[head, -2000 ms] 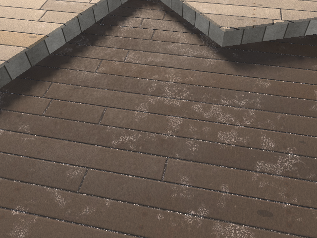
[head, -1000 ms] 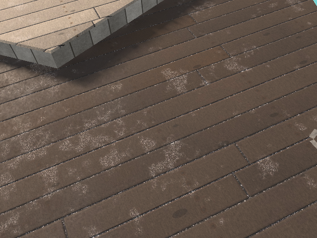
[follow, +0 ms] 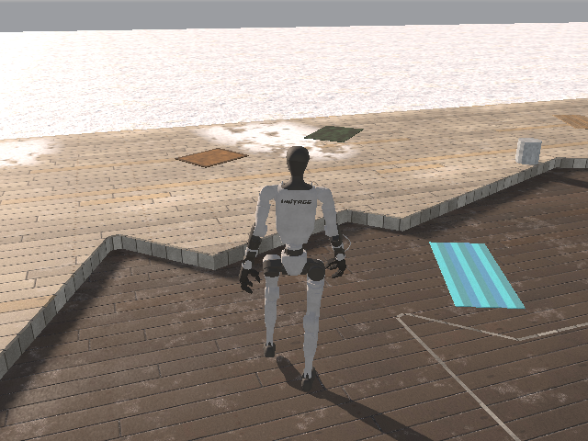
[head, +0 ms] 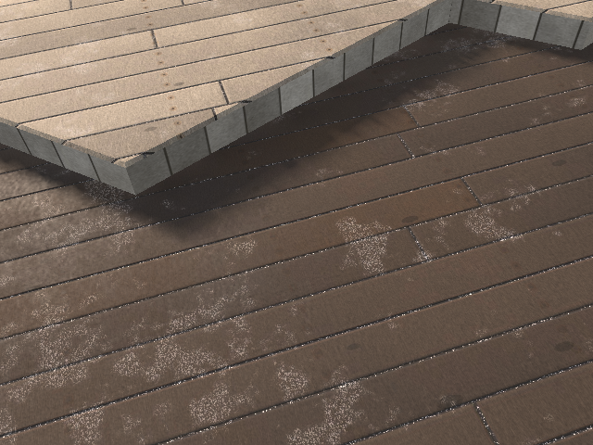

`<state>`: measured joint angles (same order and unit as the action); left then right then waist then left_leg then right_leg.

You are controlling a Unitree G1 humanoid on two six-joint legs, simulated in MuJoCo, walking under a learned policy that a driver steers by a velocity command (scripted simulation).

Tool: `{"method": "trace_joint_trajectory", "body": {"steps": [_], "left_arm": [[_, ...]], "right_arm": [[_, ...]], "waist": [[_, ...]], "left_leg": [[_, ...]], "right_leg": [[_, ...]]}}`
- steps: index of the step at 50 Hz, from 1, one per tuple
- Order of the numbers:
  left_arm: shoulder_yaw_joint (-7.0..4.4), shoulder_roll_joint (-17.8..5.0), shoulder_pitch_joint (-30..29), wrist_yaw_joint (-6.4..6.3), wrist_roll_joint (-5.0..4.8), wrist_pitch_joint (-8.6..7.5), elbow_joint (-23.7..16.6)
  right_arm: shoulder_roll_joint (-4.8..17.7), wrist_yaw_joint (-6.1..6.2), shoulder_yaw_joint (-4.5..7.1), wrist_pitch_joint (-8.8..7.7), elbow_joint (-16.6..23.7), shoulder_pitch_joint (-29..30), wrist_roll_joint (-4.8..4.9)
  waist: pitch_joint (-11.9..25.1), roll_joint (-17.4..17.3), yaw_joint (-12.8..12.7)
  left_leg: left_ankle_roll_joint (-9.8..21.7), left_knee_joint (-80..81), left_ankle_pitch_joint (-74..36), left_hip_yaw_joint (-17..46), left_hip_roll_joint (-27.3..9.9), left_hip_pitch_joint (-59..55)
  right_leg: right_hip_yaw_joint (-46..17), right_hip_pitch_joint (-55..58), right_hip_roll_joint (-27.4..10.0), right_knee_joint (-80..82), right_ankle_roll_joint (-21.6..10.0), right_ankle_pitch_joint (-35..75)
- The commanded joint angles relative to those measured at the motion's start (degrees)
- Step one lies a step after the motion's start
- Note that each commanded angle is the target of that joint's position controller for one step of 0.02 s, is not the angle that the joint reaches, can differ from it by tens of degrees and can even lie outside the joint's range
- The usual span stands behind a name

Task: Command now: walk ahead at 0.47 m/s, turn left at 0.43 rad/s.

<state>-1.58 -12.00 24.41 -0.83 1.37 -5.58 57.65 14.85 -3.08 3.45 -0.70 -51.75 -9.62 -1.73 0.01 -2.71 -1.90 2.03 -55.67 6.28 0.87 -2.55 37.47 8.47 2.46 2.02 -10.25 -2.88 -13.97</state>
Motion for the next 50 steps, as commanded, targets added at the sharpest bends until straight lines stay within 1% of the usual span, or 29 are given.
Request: {"method": "trace_joint_trajectory", "body": {"steps": [1,4,6,7,8,9,10,11,12,13,14,15,16,17,20,26,30,34,36,38,39,40,41,42,43,44,45,46,50], "left_arm": [[-0.86,-6.22,1.18,-0.22,-0.04,-0.79,-1.7],[-0.94,-7.25,3.2,-0.58,-0.13,-0.68,-0.65],[-1.11,-8.32,3.19,-0.86,-0.15,-0.39,-0.23],[-1.33,-9.16,2.59,-1.16,-0.21,-0.12,-0.17],[-1.68,-10.09,1.82,-1.47,-0.2,0.37,-0.26],[-1.97,-10.84,1.03,-1.63,-0.32,0.84,-0.69],[-2.09,-11.11,-0.55,-1.45,-1.0,0.91,-1.47],[-1.33,-6.85,0.65,-0.92,-0.75,0.62,-3.68],[-1.28,-5.63,3.98,-0.68,-2.54,0.91,-6.96],[-1.81,-8.43,-1.14,-0.72,-1.22,0.91,-7.32],[-1.45,-7.58,-4.75,-0.65,-1.56,0.58,-8.77],[-1.53,-7.41,-5.7,-0.74,-0.84,0.57,-8.46],[-1.78,-7.73,-6.26,-0.65,0.32,1.47,-8.83],[-1.75,-7.13,-4.63,-0.44,0.86,2.74,-8.8],[-1.54,-5.44,-3.98,-0.38,0.74,5.06,-10.0],[-1.88,-7.44,-13.47,-0.64,0.44,6.7,-14.55],[-1.73,-8.09,-18.16,-0.97,-0.06,6.92,-16.77],[-1.4,-8.58,-19.31,-1.39,-0.99,6.21,-18.29],[-1.28,-8.9,-17.88,-1.59,-1.49,5.71,-18.54],[-1.23,-8.92,-13.11,-1.86,-1.46,5.08,-17.63],[-1.43,-9.75,-10.48,-2.21,-0.75,4.52,-16.99],[-1.97,-13.7,-11.66,-2.79,0.14,4.35,-17.84],[-2.53,-17.55,-13.94,-2.3,0.0,5.16,-18.91],[-2.35,-14.85,-10.99,-1.79,-0.6,5.48,-18.31],[-1.25,-11.05,-12.36,-1.49,-0.92,5.42,-18.42],[-0.81,-9.64,-15.14,-1.31,-0.73,5.49,-18.75],[-0.74,-9.71,-16.3,-1.45,-0.54,5.4,-18.89],[-0.73,-9.86,-16.0,-1.46,-0.33,5.26,-18.68],[-0.64,-9.93,-12.82,-0.99,-0.39,4.75,-16.64]], "right_arm": [[0.6,-0.61,-0.71,-0.64,6.31,9.87,-0.16],[-0.05,-1.17,-1.51,-0.65,8.85,14.58,-0.26],[0.62,-1.04,-1.41,-0.66,9.17,13.53,-0.35],[1.16,-0.72,-1.18,-0.75,8.53,10.76,-0.58],[2.0,-0.34,-0.75,-1.04,6.93,5.07,-0.79],[3.47,0.02,0.0,-1.63,4.57,-2.79,-1.01],[5.59,0.64,1.1,-2.34,2.21,-10.76,-1.71],[10.93,1.51,2.53,-2.57,1.52,-13.81,-1.73],[16.95,1.59,4.04,-1.94,3.41,-12.54,-0.58],[15.14,2.41,4.13,-0.99,3.59,-12.15,1.64],[11.58,2.93,3.22,-0.75,4.07,-7.49,1.93],[8.13,3.13,2.39,-0.66,4.35,-4.32,1.96],[6.57,3.49,1.93,-0.61,4.82,-2.81,2.28],[5.64,3.61,1.47,-0.54,5.03,-1.53,2.14],[8.45,3.07,2.11,-1.29,5.11,-2.99,1.31],[9.65,3.51,2.61,0.3,6.5,-5.99,1.21],[10.26,3.82,3.07,1.29,7.25,-8.11,0.75],[10.94,3.77,3.42,2.01,8.29,-8.23,0.27],[11.28,3.64,3.56,2.3,8.98,-6.96,0.39],[11.03,3.66,3.44,2.57,9.88,-3.57,1.2],[9.86,3.9,3.02,2.53,10.57,-2.4,1.83],[5.3,4.0,1.8,2.31,11.03,-6.46,1.88],[6.5,4.53,2.19,2.64,11.25,-9.87,1.69],[9.8,4.68,2.8,2.9,9.88,-10.1,-0.09],[10.26,4.44,3.11,3.09,8.92,-8.42,0.14],[9.55,4.1,3.02,3.42,8.52,-7.82,0.5],[9.04,3.53,2.8,3.78,8.65,-7.18,0.57],[8.54,3.07,2.52,4.01,8.35,-7.33,0.78],[6.42,2.78,1.18,4.68,8.31,-3.99,1.46]], "waist": [[-7.56,7.19,-0.86],[-8.36,7.53,-1.94],[-6.98,8.27,-0.74],[-5.42,9.06,0.79],[-2.27,9.59,3.25],[2.31,9.77,6.12],[6.77,8.31,10.29],[12.35,-0.4,8.83],[21.95,-8.71,6.22],[19.94,1.26,7.15],[11.38,0.77,5.97],[4.83,4.56,3.66],[2.71,4.95,2.31],[2.43,4.22,0.59],[4.62,2.98,-0.68],[4.32,-1.29,2.32],[2.61,-2.28,4.17],[2.35,-3.24,4.55],[2.51,-3.96,3.84],[2.3,-3.79,0.76],[2.66,-1.95,-0.34],[4.51,10.1,2.71],[4.03,17.87,4.23],[5.07,12.84,2.92],[2.97,7.59,3.37],[1.24,6.56,4.36],[1.4,9.3,4.56],[1.98,11.12,4.16],[3.31,11.21,2.27]], "left_leg": [[-0.69,7.09,-4.09,-3.38,-0.52,6.12],[1.29,16.43,-3.75,-8.05,0.51,1.67],[3.88,20.03,-1.09,-10.46,2.91,-3.15],[5.2,20.48,0.91,-11.86,5.05,-6.68],[6.55,20.76,2.7,-12.68,7.44,-12.08],[8.1,23.04,1.5,-11.51,8.88,-20.38],[10.1,28.71,-5.34,-8.25,7.71,-32.52],[13.15,25.26,-20.56,7.13,-6.43,-47.32],[25.4,28.3,-41.56,36.5,-21.72,-60.39],[23.76,30.4,-43.0,29.01,-18.97,-55.75],[22.51,32.09,-42.36,22.57,-16.92,-47.17],[19.25,34.51,-40.27,17.87,-13.07,-38.52],[17.43,36.04,-38.95,14.94,-10.14,-33.09],[16.19,37.07,-38.72,12.08,-8.11,-28.77],[14.77,36.13,-43.57,9.88,-5.75,-25.31],[11.0,36.71,-25.22,14.93,-3.95,-26.54],[11.14,35.87,-17.56,20.52,-4.77,-30.19],[11.69,32.03,-24.43,24.72,-5.2,-32.34],[10.88,30.38,-27.43,27.11,-4.85,-32.52],[7.42,28.11,-23.0,27.16,-2.29,-29.75],[4.41,25.07,-15.62,25.41,0.26,-25.37],[1.04,14.66,5.41,16.75,5.98,-19.85],[-0.59,6.62,32.08,7.05,15.32,-10.0],[-1.36,-4.32,32.25,6.74,11.3,-10.69],[-1.68,-7.57,27.87,8.18,10.27,-11.22],[-2.49,-8.22,24.41,8.26,9.51,-11.68],[-3.09,-8.18,21.82,7.98,9.45,-11.4],[-3.87,-8.25,20.46,7.51,10.02,-12.13],[-5.12,1.86,19.51,6.36,9.09,-14.51]], "right_leg": [[-3.02,-1.71,-13.89,4.09,-4.14,18.73],[0.24,0.2,-14.85,2.32,-3.74,27.41],[2.52,3.03,-15.39,-2.56,-3.0,42.65],[3.7,4.14,-15.39,-7.94,-2.55,55.14],[4.49,4.49,-15.32,-16.33,-2.23,64.3],[4.18,2.71,-15.32,-27.03,-1.91,64.2],[4.75,-4.51,-13.84,-40.95,-0.48,51.67],[4.24,-20.11,-8.9,-59.17,1.23,6.13],[-3.73,-36.87,1.97,-78.59,3.39,-22.84],[-11.55,-38.75,-3.0,-77.37,3.02,-14.7],[-10.65,-40.19,-4.73,-74.46,3.07,-10.35],[-10.62,-38.79,-6.47,-69.28,3.46,-8.47],[-10.9,-36.29,-7.14,-65.55,4.1,-8.05],[-10.78,-32.96,-7.28,-62.49,4.8,-7.96],[-9.62,-30.49,-6.09,-56.19,6.12,-6.19],[-10.67,-35.03,-5.64,-47.07,6.82,0.06],[-12.31,-36.67,-4.33,-41.34,6.58,-1.86],[-12.97,-32.86,-1.64,-35.11,5.29,-7.15],[-13.24,-28.5,-0.44,-29.63,4.33,-8.6],[-12.54,-19.43,-0.02,-16.46,3.35,-3.11],[-14.19,-11.9,-2.93,-8.1,2.49,4.36],[-26.27,-5.48,-16.32,-4.6,-0.92,13.02],[-39.13,-4.66,-26.04,-6.49,-9.99,32.49],[-38.7,-6.2,-27.07,-8.17,-14.36,37.83],[-32.0,-8.54,-22.74,-9.02,-13.13,36.89],[-25.73,-10.14,-18.34,-9.06,-10.34,34.23],[-22.38,-9.39,-15.58,-9.14,-8.37,34.1],[-19.86,-8.86,-13.76,-9.75,-7.8,37.52],[-18.28,-5.71,-13.39,-10.23,-8.28,36.48]]}}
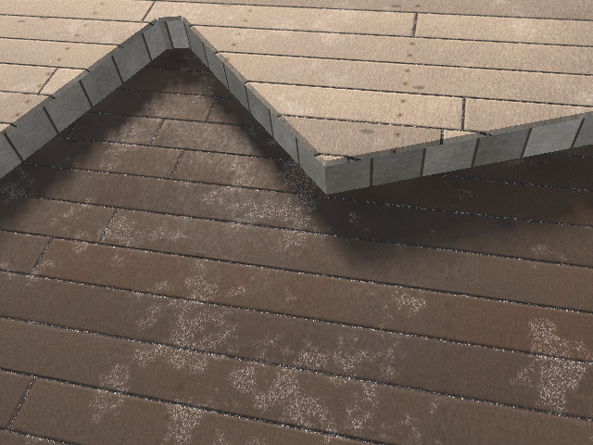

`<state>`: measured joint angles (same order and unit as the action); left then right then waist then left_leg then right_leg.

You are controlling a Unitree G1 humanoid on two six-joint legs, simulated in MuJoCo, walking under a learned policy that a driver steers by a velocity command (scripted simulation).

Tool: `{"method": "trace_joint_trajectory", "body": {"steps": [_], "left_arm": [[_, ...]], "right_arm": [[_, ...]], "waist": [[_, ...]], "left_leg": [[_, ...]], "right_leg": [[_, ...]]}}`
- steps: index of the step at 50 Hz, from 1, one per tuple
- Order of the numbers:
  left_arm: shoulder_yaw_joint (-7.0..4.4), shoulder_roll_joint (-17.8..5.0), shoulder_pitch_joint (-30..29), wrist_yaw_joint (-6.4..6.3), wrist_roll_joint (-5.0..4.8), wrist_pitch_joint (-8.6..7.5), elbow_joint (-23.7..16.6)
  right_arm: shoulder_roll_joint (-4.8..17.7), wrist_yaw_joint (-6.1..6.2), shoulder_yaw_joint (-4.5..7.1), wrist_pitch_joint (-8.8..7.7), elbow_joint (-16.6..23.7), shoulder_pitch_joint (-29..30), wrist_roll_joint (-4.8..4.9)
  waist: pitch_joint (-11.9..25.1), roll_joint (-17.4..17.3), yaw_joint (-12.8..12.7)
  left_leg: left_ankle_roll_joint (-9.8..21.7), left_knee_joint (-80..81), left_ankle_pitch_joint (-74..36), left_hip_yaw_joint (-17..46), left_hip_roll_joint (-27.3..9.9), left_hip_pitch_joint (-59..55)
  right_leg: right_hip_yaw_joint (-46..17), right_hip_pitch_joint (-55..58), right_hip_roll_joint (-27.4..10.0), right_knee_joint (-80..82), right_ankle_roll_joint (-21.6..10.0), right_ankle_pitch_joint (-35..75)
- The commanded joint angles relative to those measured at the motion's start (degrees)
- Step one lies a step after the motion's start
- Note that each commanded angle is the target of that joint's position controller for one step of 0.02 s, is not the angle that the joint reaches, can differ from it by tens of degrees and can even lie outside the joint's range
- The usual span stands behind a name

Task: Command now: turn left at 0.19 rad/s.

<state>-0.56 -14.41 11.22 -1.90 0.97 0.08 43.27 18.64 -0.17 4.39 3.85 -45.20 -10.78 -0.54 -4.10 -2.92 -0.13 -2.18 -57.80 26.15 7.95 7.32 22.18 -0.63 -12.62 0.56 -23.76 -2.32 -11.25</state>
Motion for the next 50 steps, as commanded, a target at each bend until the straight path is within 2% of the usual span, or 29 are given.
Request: {"method": "trace_joint_trajectory", "body": {"steps": [1,5,7,8,9,10,11,12,14,16,19,26,37,50], "left_arm": [[-1.7,-7.74,0.83,0.19,0.09,-0.89,-1.74],[-2.2,-9.47,2.18,0.92,0.5,-0.16,0.12],[-2.28,-9.6,1.56,1.01,0.13,0.36,0.96],[-2.21,-9.29,1.94,0.97,-0.01,0.45,1.52],[-1.84,-7.99,2.76,1.06,-0.17,0.09,1.42],[-1.41,-6.01,4.38,1.39,-0.67,-0.24,0.8],[-0.89,-4.83,3.8,1.03,-0.66,0.29,2.46],[-1.09,-5.62,2.81,0.86,-0.3,0.6,3.34],[-1.59,-6.93,1.94,1.11,-0.18,0.57,4.82],[-1.46,-6.47,3.32,1.31,-0.13,0.33,6.64],[-1.21,-5.71,3.74,1.13,-0.25,0.17,9.33],[-0.81,-4.84,3.94,0.86,-0.25,0.22,13.98],[-0.12,-3.54,4.98,0.33,-0.37,0.29,18.78],[0.37,-1.58,6.11,-0.13,-0.44,0.31,21.66]], "right_arm": [[2.11,-0.02,-0.15,0.3,1.49,-2.25,0.24],[1.57,0.61,-1.2,0.45,0.2,-0.61,0.66],[0.92,1.02,-1.65,-0.15,-1.57,-2.7,0.6],[1.12,1.32,-1.88,-0.8,-2.28,-3.25,0.23],[3.16,1.77,-1.75,-1.67,-2.36,-2.72,-0.65],[7.22,2.05,-1.23,-2.25,-2.06,-0.39,-1.1],[4.17,1.56,-2.2,-2.68,-2.6,1.98,-0.26],[2.16,1.28,-2.91,-3.13,-2.58,3.73,-0.21],[2.25,1.68,-3.2,-3.52,-4.44,2.28,-0.31],[2.54,2.02,-3.25,-3.84,-6.53,0.26,0.13],[1.86,2.04,-3.57,-4.05,-8.39,-0.57,0.18],[1.46,2.2,-3.98,-4.43,-11.99,-1.49,0.22],[-0.39,2.46,-4.79,-4.57,-16.25,-4.85,0.19],[-2.59,2.79,-5.16,-4.61,-18.82,-8.2,0.14]], "waist": [[7.43,11.87,0.15],[6.59,13.88,-1.1],[6.27,12.47,0.71],[6.04,10.66,1.34],[7.37,7.28,0.55],[6.99,-1.35,-2.47],[5.69,-3.09,-2.07],[3.7,-2.78,-2.17],[1.78,-3.37,-1.12],[1.52,-2.55,-1.12],[1.05,0.38,-0.86],[0.98,2.45,-0.82],[1.15,2.66,-0.72],[0.49,2.77,-0.48]], "left_leg": [[-0.86,7.87,0.21,-1.47,-1.43,-0.78],[0.63,22.39,-0.46,-6.15,-3.11,-8.54],[1.94,34.13,-8.73,-7.48,-3.57,-13.85],[2.79,41.37,-16.62,-5.89,-4.97,-18.55],[3.89,42.35,-19.82,-0.16,-9.69,-23.91],[6.54,40.41,-27.63,7.61,-16.97,-23.0],[8.81,40.27,-26.54,7.22,-19.01,-13.25],[7.57,41.07,-20.17,5.94,-16.3,-10.78],[5.59,42.03,-16.27,3.9,-13.02,-10.04],[5.33,42.14,-17.37,3.05,-12.31,-11.21],[5.64,42.06,-17.16,2.75,-12.26,-11.91],[5.98,42.58,-16.51,2.32,-11.84,-11.17],[5.99,41.85,-19.09,1.34,-11.3,-11.42],[5.91,40.81,-20.96,0.67,-11.06,-11.69]], "right_leg": [[-9.37,9.34,-11.96,3.37,-8.88,31.57],[-10.61,6.61,-11.57,3.34,-8.89,24.87],[-10.53,4.79,-10.81,1.63,-7.42,23.43],[-10.49,1.97,-10.46,0.96,-5.32,21.14],[-10.29,-2.21,-9.7,0.35,-2.55,15.12],[-5.27,-4.94,-4.38,-0.92,-0.41,5.24],[-3.22,2.99,-2.72,2.3,0.42,-2.22],[-3.83,5.15,-2.79,3.28,0.72,-0.17],[-4.42,5.95,-3.54,3.51,0.51,4.56],[-4.8,5.68,-4.4,4.21,0.47,6.41],[-4.87,5.13,-4.45,5.19,0.93,5.68],[-5.01,5.86,-4.85,5.51,1.1,5.68],[-4.94,5.71,-5.24,4.82,0.84,6.3],[-4.8,4.84,-5.25,4.1,0.71,6.94]]}}
Over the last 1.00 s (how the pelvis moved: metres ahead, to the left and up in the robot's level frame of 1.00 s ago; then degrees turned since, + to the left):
0.30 0.00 0.00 32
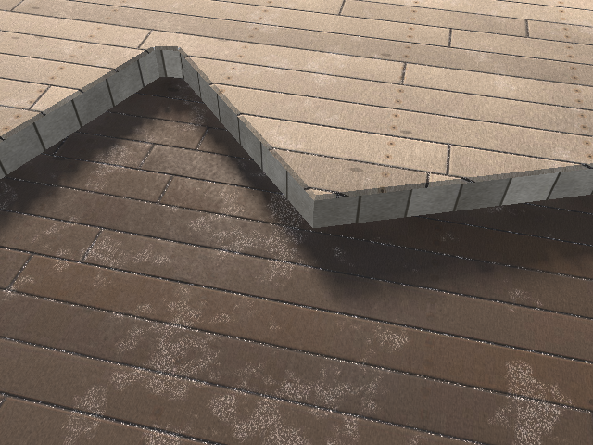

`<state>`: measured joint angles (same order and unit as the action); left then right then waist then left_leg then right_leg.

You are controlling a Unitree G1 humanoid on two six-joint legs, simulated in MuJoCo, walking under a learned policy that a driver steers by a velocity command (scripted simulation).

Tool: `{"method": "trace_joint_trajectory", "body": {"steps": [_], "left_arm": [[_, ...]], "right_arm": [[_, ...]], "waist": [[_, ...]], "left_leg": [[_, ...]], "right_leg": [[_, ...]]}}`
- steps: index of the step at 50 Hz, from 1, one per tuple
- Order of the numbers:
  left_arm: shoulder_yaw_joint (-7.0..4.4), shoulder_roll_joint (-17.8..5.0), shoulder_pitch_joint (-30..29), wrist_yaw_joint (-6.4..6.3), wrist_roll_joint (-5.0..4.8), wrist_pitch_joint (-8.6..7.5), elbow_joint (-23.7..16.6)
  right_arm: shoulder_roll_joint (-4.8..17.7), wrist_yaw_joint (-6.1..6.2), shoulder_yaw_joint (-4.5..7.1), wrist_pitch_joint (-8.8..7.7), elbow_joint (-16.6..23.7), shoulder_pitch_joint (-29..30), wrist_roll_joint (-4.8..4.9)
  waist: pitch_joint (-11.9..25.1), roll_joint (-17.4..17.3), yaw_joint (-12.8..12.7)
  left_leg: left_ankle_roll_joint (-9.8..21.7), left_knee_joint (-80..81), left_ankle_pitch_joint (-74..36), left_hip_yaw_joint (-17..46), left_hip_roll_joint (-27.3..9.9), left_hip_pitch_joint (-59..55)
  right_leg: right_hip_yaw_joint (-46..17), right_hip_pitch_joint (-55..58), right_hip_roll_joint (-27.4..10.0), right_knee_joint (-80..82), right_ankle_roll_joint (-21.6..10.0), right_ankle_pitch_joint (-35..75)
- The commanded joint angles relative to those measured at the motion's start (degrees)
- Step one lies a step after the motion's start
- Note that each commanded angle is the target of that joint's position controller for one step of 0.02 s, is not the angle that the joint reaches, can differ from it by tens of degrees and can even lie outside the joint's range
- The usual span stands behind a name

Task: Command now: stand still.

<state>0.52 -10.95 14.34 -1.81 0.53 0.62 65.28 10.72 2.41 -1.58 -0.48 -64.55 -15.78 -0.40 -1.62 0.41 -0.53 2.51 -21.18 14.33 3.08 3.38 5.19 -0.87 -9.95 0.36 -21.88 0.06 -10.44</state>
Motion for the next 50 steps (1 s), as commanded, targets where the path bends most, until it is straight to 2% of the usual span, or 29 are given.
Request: {"method": "trace_joint_trajectory", "body": {"steps": [1,23,50], "left_arm": [[-0.69,-4.9,3.07,-0.25,0.0,-0.24,-0.22],[-0.66,-2.69,5.22,-0.71,0.0,-0.29,1.46],[-0.88,-1.12,7.0,-0.9,-0.02,-0.41,1.87]], "right_arm": [[5.18,0.23,0.82,-0.29,0.42,-3.4,-0.02],[2.61,0.54,1.06,-0.37,-0.8,-6.47,-0.09],[0.86,0.65,1.37,-0.59,-0.91,-8.73,-0.13]], "waist": [[-2.03,-0.54,-0.06],[-2.77,-0.6,0.07],[-3.45,-0.69,0.1]], "left_leg": [[1.23,4.13,-9.21,5.51,-7.1,5.28],[1.17,3.41,-9.76,5.07,-7.05,5.18],[1.15,3.18,-9.95,4.88,-7.13,5.27]], "right_leg": [[-4.55,2.12,-5.04,2.18,-1.68,6.17],[-4.48,1.56,-4.95,1.58,-1.82,6.37],[-4.38,1.43,-4.92,1.31,-1.84,6.43]]}}
Over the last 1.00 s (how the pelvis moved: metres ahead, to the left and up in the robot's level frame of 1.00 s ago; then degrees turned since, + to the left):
0.00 0.03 0.00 0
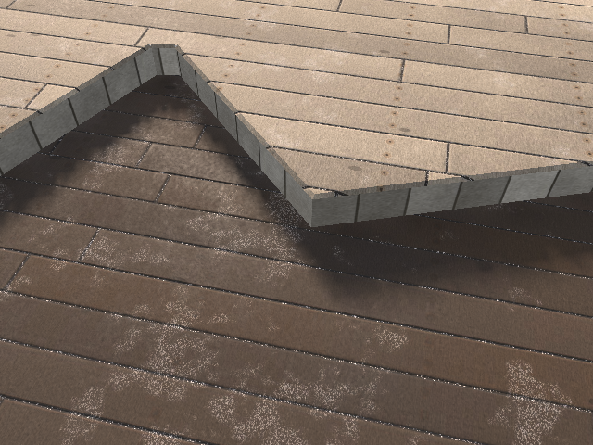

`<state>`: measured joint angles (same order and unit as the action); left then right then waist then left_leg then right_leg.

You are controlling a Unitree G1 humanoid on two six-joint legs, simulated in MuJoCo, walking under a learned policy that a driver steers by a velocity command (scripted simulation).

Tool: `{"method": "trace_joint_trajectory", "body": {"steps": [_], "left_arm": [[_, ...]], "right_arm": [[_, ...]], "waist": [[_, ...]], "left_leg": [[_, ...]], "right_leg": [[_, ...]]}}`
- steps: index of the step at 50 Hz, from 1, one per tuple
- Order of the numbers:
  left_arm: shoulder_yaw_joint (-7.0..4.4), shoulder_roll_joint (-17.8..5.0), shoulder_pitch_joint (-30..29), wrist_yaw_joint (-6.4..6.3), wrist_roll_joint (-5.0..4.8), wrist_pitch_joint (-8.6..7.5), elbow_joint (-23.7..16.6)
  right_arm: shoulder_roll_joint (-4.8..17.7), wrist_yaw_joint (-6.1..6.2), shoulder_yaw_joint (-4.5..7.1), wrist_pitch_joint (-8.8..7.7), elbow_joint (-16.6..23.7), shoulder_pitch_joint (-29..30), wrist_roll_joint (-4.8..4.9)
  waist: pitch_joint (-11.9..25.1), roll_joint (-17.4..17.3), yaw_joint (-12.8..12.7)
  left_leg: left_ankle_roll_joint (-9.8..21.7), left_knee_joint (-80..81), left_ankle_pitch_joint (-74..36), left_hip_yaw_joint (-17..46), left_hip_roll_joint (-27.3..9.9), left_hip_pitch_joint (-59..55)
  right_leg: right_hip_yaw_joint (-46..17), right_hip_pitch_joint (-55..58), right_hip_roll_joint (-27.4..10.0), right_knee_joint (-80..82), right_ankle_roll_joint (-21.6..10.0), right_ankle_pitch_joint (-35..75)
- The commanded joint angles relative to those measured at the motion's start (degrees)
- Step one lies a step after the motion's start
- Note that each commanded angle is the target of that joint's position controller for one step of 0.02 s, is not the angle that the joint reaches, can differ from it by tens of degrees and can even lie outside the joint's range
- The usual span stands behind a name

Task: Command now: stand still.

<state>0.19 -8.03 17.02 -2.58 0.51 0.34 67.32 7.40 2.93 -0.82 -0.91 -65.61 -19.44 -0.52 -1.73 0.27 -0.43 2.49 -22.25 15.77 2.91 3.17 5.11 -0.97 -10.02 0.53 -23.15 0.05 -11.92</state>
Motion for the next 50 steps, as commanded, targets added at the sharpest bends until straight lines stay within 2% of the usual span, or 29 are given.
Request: {"method": "trace_joint_trajectory", "body": {"steps": [1,5,7,9,11,12,14,16,18,19,20,21,22,23,24,25,29,32,35,38,40,42,43,44,45,46,47,48,50], "left_arm": [[-0.55,-4.0,4.37,-0.12,0.0,-0.14,-0.16],[-0.58,-3.84,4.56,-0.13,-0.01,-0.16,-0.15],[-0.58,-3.62,4.49,-0.06,0.2,-0.06,-0.24],[-1.05,-4.09,3.5,0.3,0.54,0.11,-1.42],[-0.91,-2.67,0.74,1.06,1.48,-0.22,-3.75],[-0.78,-2.1,-0.42,1.4,1.92,-0.73,-5.0],[-1.12,-2.91,-3.11,1.92,1.78,-2.14,-7.49],[-1.62,-3.74,-3.51,2.58,1.21,-3.47,-9.11],[-2.05,-3.21,0.85,3.02,0.36,-4.39,-8.64],[-2.41,-2.78,7.12,3.01,-0.03,-4.6,-6.56],[-3.34,-4.3,13.99,2.67,0.04,-4.8,-4.26],[-4.97,-10.25,21.72,2.04,0.78,-5.11,-3.26],[-5.66,-12.78,26.02,2.26,0.26,-4.22,-1.37],[-4.72,-9.4,19.0,2.25,0.57,-3.77,-3.27],[-4.28,-8.23,13.24,2.49,0.57,-4.06,-5.53],[-3.96,-7.68,10.0,2.51,0.63,-4.51,-6.78],[-2.5,-5.26,13.96,2.07,0.26,-6.11,-4.83],[-1.81,-5.08,17.06,1.86,0.37,-6.27,-3.82],[-1.18,-4.75,17.22,1.59,0.43,-6.4,-3.85],[-1.18,-6.06,17.89,1.12,0.5,-6.76,-3.4],[-1.44,-7.39,16.64,0.85,0.54,-7.11,-3.37],[-1.93,-8.83,14.65,0.6,0.73,-6.92,-3.67],[-2.15,-9.43,13.0,0.81,0.33,-6.65,-4.01],[-1.68,-7.44,13.19,1.32,0.01,-6.56,-5.23],[-0.68,0.18,20.91,2.19,-1.23,-6.1,-6.05],[-2.24,-6.37,14.86,2.2,-0.21,-5.72,-6.72],[-2.7,-7.41,8.42,2.45,0.23,-5.89,-9.43],[-2.86,-6.92,5.87,2.62,0.49,-6.09,-9.95],[-2.78,-4.24,8.17,2.98,1.51,-4.82,-9.14]], "right_arm": [[4.13,0.12,0.61,-0.17,0.16,-5.13,0.0],[3.97,0.13,0.64,-0.2,0.18,-5.34,0.0],[4.22,0.08,0.81,-0.07,0.11,-5.88,-0.2],[6.81,-0.07,2.01,0.45,0.43,-6.73,-0.22],[8.59,-0.29,3.04,0.76,0.23,-10.35,-0.21],[9.09,-0.32,3.44,0.66,0.23,-11.01,-0.25],[9.06,-0.6,3.83,-0.11,0.58,-11.19,-0.82],[9.42,-0.82,4.21,-1.04,1.09,-10.31,-1.0],[9.5,-0.95,4.42,-1.67,2.07,-7.26,-0.28],[9.21,-1.06,4.36,-1.86,2.91,-4.74,0.09],[7.86,-1.31,3.94,-2.49,3.85,-3.21,-0.06],[3.63,-1.95,2.69,-3.26,6.25,-1.16,0.32],[5.41,-2.42,3.22,-3.42,7.74,-1.29,-1.14],[6.51,-2.88,3.56,-3.26,7.53,-0.45,-2.23],[4.72,-3.45,3.14,-3.58,7.45,0.0,-1.95],[3.93,-3.87,3.04,-3.9,7.29,0.06,-1.41],[5.28,-4.54,3.9,-2.56,7.81,1.24,-1.51],[4.86,-4.6,3.8,-1.91,10.64,8.69,-1.25],[3.77,-4.73,3.06,-1.81,14.02,17.51,-0.74],[4.05,-4.5,2.64,-1.81,15.64,21.31,-0.31],[5.98,-3.88,3.26,-1.97,15.24,18.23,-0.25],[8.52,-3.11,4.64,-2.62,11.62,6.48,-0.16],[9.45,-2.69,5.42,-3.02,8.93,-1.75,-0.47],[13.37,-2.19,6.68,-3.23,7.25,-9.74,-1.93],[17.42,-2.61,7.57,-3.08,7.58,-10.53,-2.87],[14.82,-3.23,7.28,-2.55,7.85,-5.72,-0.42],[11.69,-3.34,6.25,-2.75,9.18,1.39,0.15],[8.34,-3.6,5.35,-3.4,9.41,4.15,-0.14],[5.14,-3.09,4.11,-4.54,7.66,2.6,-0.26]], "waist": [[-3.36,-0.55,-0.01],[-3.43,-0.56,0.0],[-2.98,-1.07,0.3],[-5.08,-4.24,1.03],[-9.3,-8.11,3.11],[-11.49,-9.07,3.38],[-12.87,-7.99,3.61],[-11.77,-6.96,2.68],[-9.56,-6.24,-0.59],[-7.99,-5.03,-3.78],[-5.36,-1.13,-6.61],[-2.05,12.97,-9.63],[-2.17,16.14,-8.41],[-6.85,6.45,-4.2],[-8.89,2.22,-2.24],[-8.62,0.88,-0.64],[-5.4,3.16,0.68],[-5.61,4.29,-0.34],[-7.38,4.72,-1.38],[-7.35,5.92,-1.61],[-4.76,6.39,0.75],[1.61,6.7,6.0],[5.26,5.87,9.98],[10.38,1.31,12.2],[16.27,-10.92,6.65],[12.86,-2.75,6.86],[2.94,-2.39,4.29],[-0.87,0.69,2.76],[-2.3,0.69,-0.94]], "left_leg": [[1.17,4.25,-11.41,5.05,-6.93,5.34],[1.17,4.24,-11.48,5.03,-6.94,5.33],[1.77,5.85,-0.25,5.4,-6.03,5.59],[4.42,7.34,17.99,8.7,-6.46,7.16],[8.59,12.24,32.11,18.05,-12.45,6.54],[10.67,14.09,33.78,22.05,-16.09,6.4],[12.78,15.05,27.95,24.77,-18.87,5.71],[12.38,13.29,19.16,21.8,-18.41,3.13],[10.24,9.85,11.91,15.9,-15.47,7.25],[8.59,6.02,8.73,12.14,-12.8,13.38],[6.79,-1.96,3.61,7.62,-9.3,20.02],[3.37,-21.56,5.49,-2.45,-1.34,28.62],[2.9,-35.18,14.96,-4.49,0.61,35.35],[3.62,-42.41,10.79,-1.71,-3.77,36.56],[3.65,-43.37,4.95,-0.83,-5.7,35.8],[3.27,-42.36,0.88,-0.93,-6.98,34.0],[1.46,-40.03,-4.01,-4.79,-6.86,34.13],[0.62,-35.95,-6.23,-7.6,-5.8,36.68],[0.55,-24.49,-9.74,-10.11,-4.14,34.2],[2.23,-14.76,-11.28,-12.29,-1.92,27.37],[4.52,-12.59,-9.93,-12.49,0.11,20.99],[6.87,-10.66,-7.84,-11.06,2.04,10.07],[8.03,-5.81,-10.12,-9.76,0.9,0.18],[10.53,-4.01,-0.58,1.73,-9.51,-11.85],[20.31,0.67,1.58,32.49,-27.2,-25.25],[19.94,8.31,14.4,37.59,-24.89,-19.66],[17.28,11.01,15.7,28.37,-23.38,-10.21],[15.28,13.0,7.97,22.67,-21.1,-2.87],[12.1,14.23,-3.69,12.84,-16.82,5.51]], "right_leg": [[-4.27,1.5,-5.09,2.57,-1.82,7.92],[-4.26,1.49,-5.09,2.54,-1.81,7.95],[-3.46,1.13,-3.63,2.24,-2.06,-0.25],[-0.51,-3.58,-0.05,-3.42,-3.02,-13.2],[2.78,-13.14,2.11,-12.15,-3.25,-17.23],[4.28,-16.77,0.92,-16.08,-3.44,-15.04],[3.37,-20.69,-1.64,-20.55,-3.83,-14.31],[3.17,-20.82,-2.61,-18.15,-4.21,-14.49],[5.36,-9.63,-0.99,-9.46,-4.59,-8.23],[6.7,1.99,1.26,-3.85,-4.6,-4.9],[3.48,14.13,0.54,-0.96,-4.59,-4.71],[-18.33,21.7,-13.3,10.38,-7.81,-19.47],[-34.79,21.04,-21.72,15.4,-11.5,-24.71],[-32.04,14.51,-21.34,15.15,-11.41,-26.72],[-26.86,9.56,-19.5,15.8,-10.94,-21.87],[-21.49,7.6,-17.09,16.54,-10.29,-14.85],[-8.33,11.26,-12.23,14.48,-8.64,14.66],[-3.82,11.86,-10.74,13.59,-8.21,28.11],[-1.32,9.72,-9.36,14.09,-7.88,33.14],[-0.1,10.15,-10.19,13.35,-7.93,40.66],[0.78,12.55,-11.29,8.2,-7.47,53.87],[1.19,14.65,-11.7,-5.26,-7.17,61.06],[2.09,11.21,-10.63,-15.92,-7.06,54.83],[3.55,1.11,-7.84,-32.09,-7.02,35.4],[3.75,-19.01,3.33,-55.46,-5.33,-17.69],[-2.37,-25.55,1.8,-59.02,-6.56,-14.48],[-2.17,-28.15,-1.49,-56.02,-6.95,-8.23],[-2.09,-25.61,-3.18,-52.53,-6.99,-4.86],[-1.86,-18.57,-5.15,-47.35,-5.65,-3.67]]}}
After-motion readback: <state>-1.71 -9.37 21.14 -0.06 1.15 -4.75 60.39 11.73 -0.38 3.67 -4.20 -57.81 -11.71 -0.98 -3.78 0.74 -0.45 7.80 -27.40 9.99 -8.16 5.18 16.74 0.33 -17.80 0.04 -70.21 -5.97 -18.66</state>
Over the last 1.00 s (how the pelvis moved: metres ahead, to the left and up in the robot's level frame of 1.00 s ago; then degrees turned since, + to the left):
0.01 0.00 0.00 0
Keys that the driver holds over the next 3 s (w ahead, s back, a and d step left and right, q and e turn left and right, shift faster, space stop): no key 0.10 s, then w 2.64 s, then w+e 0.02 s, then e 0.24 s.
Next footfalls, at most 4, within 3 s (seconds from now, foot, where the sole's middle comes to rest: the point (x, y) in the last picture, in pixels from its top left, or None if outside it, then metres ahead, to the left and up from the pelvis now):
0.88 left None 0.45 0.01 -0.78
1.42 right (368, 346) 0.77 -0.15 -0.78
1.96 left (302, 258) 1.05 0.02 -0.78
2.50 right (352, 152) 1.36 -0.13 -0.65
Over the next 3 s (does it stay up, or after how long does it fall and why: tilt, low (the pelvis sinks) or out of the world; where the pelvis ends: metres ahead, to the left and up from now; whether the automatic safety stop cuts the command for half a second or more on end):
stays up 1.42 -0.08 0.12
